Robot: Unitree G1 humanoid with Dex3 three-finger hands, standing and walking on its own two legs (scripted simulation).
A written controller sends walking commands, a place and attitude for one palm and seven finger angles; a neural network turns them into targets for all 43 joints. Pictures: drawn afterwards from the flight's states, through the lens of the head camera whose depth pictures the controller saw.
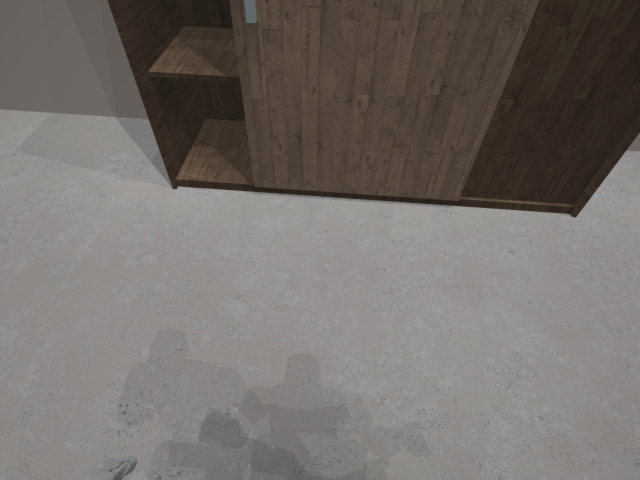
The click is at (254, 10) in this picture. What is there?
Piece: wardrobe's sliding door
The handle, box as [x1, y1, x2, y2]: [244, 0, 256, 22]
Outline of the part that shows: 244,0 246,22 255,22 256,12 254,0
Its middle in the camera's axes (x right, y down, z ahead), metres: -0.21 -0.80 +1.08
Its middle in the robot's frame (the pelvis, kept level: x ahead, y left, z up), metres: +1.36 +0.30 +0.18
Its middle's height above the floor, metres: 0.95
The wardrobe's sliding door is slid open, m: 0.37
